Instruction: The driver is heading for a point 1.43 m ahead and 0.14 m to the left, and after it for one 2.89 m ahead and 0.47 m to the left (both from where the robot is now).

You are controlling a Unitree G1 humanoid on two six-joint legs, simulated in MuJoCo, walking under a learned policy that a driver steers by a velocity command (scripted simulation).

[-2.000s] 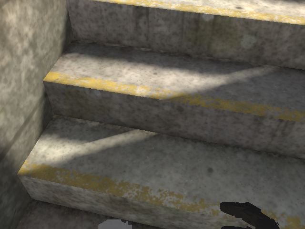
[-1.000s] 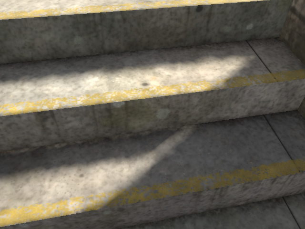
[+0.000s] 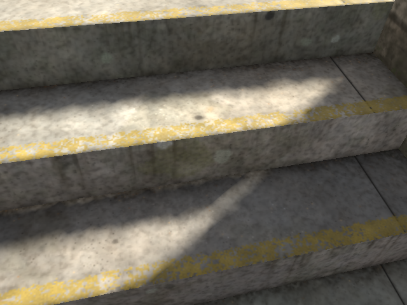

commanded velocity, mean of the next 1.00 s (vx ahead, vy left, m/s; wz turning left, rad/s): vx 0.33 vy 0.00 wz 0.00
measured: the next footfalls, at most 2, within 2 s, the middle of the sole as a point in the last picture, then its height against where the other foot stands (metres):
right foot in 0.62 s outside the picture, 0.18 m higher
left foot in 1.20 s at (275, 219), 0.18 m higher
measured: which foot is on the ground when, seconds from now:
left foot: down 0.00-0.66, up 0.68-1.00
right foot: down 0.00-0.18, up 0.20-0.60, down 0.62-1.00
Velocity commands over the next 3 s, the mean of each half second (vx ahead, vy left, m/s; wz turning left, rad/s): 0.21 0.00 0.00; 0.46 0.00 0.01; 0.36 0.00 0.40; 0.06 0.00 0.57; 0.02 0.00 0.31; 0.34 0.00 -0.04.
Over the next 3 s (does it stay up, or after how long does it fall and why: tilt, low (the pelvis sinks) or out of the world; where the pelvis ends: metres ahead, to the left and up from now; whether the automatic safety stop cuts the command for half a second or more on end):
stays up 0.90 0.01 0.53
